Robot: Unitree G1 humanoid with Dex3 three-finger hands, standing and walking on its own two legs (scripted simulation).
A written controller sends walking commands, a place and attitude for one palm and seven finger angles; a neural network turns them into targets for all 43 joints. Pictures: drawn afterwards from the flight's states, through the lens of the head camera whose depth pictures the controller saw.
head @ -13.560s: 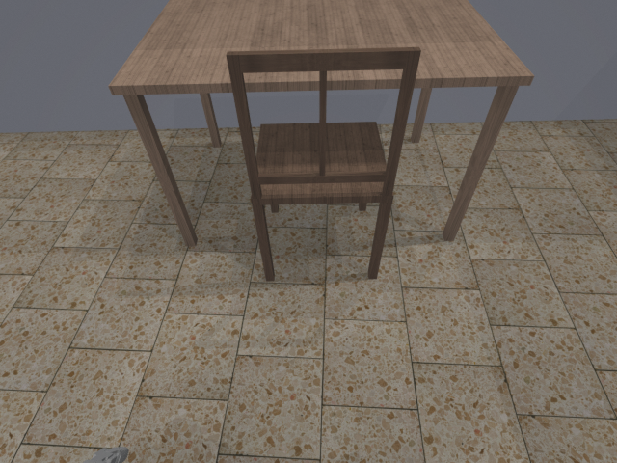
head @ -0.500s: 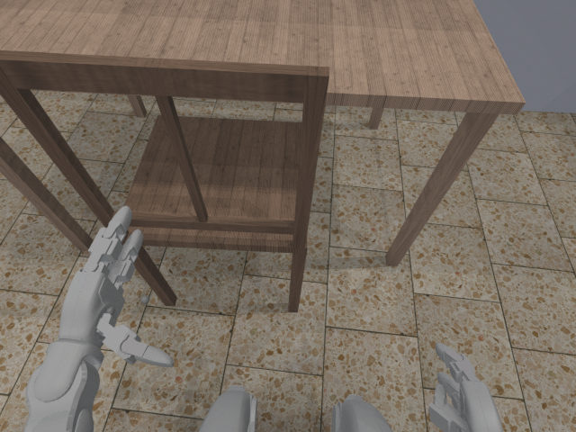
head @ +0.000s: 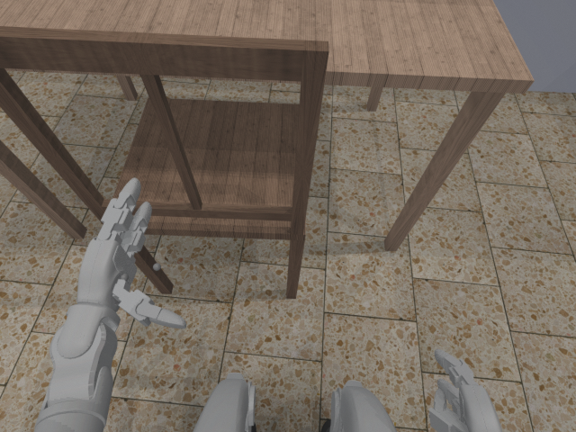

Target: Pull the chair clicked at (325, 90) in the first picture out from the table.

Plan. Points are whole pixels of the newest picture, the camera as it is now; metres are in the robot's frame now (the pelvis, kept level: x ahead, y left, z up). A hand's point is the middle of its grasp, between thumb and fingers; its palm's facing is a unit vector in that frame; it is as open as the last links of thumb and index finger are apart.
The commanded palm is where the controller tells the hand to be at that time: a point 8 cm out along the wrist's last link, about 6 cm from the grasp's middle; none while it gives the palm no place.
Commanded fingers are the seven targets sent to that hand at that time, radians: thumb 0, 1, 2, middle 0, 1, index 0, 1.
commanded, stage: aim the fingers beside a spindle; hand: left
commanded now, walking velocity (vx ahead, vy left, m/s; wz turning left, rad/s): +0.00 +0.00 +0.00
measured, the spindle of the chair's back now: (178, 154) +0.51 +0.20 +0.02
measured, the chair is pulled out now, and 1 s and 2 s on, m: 0.00 0.00 -0.01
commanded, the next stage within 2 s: push the fingers through the gap in 1.12 s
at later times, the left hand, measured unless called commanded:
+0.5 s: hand (183, 239) +0.37 +0.17 +0.01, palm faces -0.03 -1.00 -0.04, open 16.9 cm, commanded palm +0.35 +0.22 +0.01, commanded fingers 0.00 -0.50 0.30 -0.06 -0.08 -0.06 -0.08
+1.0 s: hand (182, 242) +0.36 +0.17 +0.01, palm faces -0.03 -1.00 -0.04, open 16.9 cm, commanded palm +0.34 +0.22 +0.01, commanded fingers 0.00 -0.50 0.30 -0.06 -0.08 -0.06 -0.08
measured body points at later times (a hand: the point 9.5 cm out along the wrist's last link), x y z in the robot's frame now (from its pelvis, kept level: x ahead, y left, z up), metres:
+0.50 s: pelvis +0.00 +0.00 -0.01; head +0.11 +0.01 +0.42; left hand +0.37 +0.22 +0.02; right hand +0.14 -0.25 -0.12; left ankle +0.03 +0.11 -0.64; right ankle +0.02 -0.12 -0.64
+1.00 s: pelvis +0.00 +0.00 -0.01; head +0.11 +0.01 +0.42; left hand +0.36 +0.22 +0.02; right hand +0.13 -0.26 -0.12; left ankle +0.03 +0.11 -0.64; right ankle +0.02 -0.12 -0.64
